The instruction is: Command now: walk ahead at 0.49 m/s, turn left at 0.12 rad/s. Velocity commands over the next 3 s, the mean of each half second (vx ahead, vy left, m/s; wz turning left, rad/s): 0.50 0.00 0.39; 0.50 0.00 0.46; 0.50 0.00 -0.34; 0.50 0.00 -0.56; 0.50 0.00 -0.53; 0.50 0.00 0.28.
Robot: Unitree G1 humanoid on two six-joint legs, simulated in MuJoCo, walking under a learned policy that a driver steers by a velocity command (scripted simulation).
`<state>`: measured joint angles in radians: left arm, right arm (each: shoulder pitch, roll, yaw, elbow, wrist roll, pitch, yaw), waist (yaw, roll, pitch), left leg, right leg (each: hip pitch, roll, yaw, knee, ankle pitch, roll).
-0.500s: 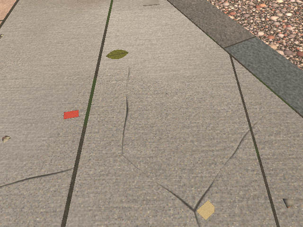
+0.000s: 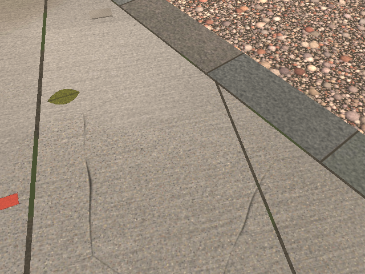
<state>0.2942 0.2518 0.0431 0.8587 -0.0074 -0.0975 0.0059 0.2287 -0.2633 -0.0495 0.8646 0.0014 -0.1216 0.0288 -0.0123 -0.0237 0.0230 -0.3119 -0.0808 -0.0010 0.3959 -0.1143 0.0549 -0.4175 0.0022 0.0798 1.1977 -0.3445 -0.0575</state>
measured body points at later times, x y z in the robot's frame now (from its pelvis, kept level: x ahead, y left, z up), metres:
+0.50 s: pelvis +0.26 -0.04 +0.01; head +0.28 -0.05 +0.46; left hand +0.29 +0.24 -0.10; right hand +0.42 -0.29 -0.11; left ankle +0.22 +0.11 -0.65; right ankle +0.29 -0.14 -0.74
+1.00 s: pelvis +0.48 +0.11 +0.00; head +0.50 +0.13 +0.44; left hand +0.42 +0.40 -0.13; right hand +0.73 -0.05 -0.10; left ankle +0.48 +0.18 -0.74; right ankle +0.50 -0.07 -0.64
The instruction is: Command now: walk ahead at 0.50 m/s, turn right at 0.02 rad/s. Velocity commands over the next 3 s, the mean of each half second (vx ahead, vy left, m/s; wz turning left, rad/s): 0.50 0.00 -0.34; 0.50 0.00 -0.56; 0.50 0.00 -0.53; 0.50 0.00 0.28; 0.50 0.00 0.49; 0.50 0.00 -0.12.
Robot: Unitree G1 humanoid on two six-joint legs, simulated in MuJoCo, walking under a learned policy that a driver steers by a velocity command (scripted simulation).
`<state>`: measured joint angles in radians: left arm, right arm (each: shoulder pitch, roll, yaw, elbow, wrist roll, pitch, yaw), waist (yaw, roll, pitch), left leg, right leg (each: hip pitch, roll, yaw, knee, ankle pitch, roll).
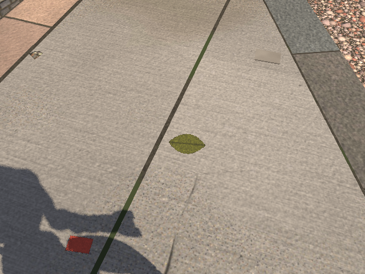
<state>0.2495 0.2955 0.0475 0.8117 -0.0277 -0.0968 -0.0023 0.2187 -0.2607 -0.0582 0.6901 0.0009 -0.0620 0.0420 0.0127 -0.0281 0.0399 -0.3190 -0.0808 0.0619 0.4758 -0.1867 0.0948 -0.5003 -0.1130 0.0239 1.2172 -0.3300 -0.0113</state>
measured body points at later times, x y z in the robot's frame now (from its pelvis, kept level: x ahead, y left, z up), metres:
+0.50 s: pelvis +0.28 -0.07 -0.01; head +0.32 -0.08 +0.43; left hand +0.51 +0.14 -0.11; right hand +0.28 -0.36 -0.14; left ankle +0.12 +0.09 -0.63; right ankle +0.34 -0.15 -0.73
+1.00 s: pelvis +0.56 -0.10 +0.00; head +0.58 -0.11 +0.45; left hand +0.78 +0.09 -0.12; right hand +0.57 -0.42 -0.08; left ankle +0.66 -0.04 -0.73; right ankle +0.40 -0.16 -0.64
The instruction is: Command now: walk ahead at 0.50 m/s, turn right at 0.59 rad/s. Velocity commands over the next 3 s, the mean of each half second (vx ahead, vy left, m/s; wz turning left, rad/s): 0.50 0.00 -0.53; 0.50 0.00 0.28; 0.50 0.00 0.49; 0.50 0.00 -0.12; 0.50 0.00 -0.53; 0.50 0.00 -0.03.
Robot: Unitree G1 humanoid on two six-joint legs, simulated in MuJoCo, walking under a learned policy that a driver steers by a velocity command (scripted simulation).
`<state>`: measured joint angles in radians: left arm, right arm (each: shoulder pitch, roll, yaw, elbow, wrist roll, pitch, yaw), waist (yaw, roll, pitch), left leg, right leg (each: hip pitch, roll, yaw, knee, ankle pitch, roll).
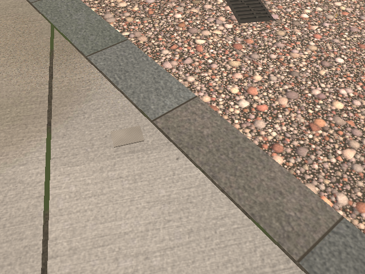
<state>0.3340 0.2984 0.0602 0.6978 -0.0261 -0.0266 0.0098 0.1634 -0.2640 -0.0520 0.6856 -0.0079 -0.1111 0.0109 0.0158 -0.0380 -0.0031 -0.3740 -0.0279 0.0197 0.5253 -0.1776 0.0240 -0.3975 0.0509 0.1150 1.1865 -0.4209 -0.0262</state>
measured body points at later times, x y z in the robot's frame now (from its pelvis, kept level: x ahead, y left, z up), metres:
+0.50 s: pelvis +0.25 -0.08 -0.01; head +0.29 -0.09 +0.44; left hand +0.52 +0.11 -0.09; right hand +0.21 -0.36 -0.14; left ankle +0.12 +0.11 -0.64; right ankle +0.31 -0.17 -0.73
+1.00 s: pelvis +0.53 -0.10 -0.02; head +0.57 -0.10 +0.43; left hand +0.60 +0.19 -0.14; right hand +0.71 -0.36 -0.11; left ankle +0.66 -0.02 -0.73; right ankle +0.32 -0.18 -0.71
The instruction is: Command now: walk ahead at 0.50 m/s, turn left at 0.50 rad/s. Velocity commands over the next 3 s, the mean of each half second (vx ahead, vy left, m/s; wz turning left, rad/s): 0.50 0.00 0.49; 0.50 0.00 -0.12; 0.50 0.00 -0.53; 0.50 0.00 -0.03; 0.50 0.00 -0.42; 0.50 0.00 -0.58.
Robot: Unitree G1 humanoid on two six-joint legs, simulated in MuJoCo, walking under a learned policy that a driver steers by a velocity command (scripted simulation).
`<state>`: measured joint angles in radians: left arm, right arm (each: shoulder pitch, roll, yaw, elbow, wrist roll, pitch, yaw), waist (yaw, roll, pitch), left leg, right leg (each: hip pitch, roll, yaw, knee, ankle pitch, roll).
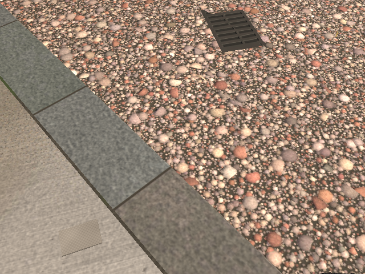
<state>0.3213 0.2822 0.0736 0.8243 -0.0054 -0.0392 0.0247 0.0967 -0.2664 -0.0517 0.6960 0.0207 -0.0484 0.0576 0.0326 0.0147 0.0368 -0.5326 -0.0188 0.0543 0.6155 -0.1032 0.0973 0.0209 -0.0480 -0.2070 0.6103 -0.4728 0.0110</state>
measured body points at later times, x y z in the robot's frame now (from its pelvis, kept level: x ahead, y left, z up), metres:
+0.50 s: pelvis +0.29 -0.01 +0.01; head +0.32 -0.01 +0.46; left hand +0.43 +0.28 -0.06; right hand +0.42 -0.28 -0.11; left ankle +0.12 +0.07 -0.68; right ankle +0.41 -0.10 -0.71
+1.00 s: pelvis +0.53 +0.08 +0.02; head +0.56 +0.09 +0.47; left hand +0.48 +0.36 -0.11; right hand +0.80 -0.11 -0.04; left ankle +0.58 +0.20 -0.71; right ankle +0.43 -0.08 -0.66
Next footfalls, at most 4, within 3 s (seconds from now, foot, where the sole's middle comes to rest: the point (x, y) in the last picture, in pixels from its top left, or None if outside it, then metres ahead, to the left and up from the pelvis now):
0.44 right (221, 273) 0.45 -0.08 -0.75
0.94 left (140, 223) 0.62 0.21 -0.75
1.46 right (210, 167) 0.90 -0.06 -0.79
1.98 left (185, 103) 1.28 0.06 -0.79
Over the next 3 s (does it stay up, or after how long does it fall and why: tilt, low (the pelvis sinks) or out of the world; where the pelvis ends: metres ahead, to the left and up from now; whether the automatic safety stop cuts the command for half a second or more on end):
stays up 1.64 -0.27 -0.07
